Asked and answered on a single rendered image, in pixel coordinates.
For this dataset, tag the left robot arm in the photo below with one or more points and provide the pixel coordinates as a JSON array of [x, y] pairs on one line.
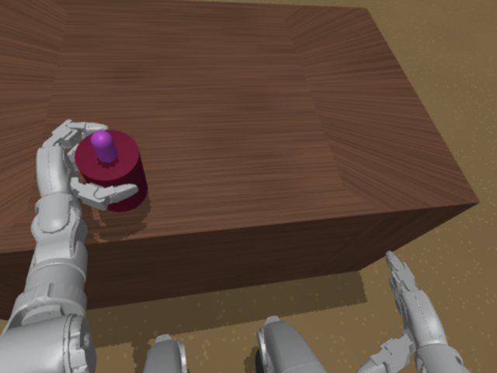
[[48, 331]]

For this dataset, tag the right robot hand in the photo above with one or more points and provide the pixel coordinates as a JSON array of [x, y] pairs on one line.
[[422, 325]]

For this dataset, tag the left robot hand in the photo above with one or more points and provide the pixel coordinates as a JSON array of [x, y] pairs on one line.
[[56, 171]]

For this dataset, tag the bottle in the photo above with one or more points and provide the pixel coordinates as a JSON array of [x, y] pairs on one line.
[[112, 158]]

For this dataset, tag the right robot arm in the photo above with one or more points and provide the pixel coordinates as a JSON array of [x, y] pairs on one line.
[[439, 358]]

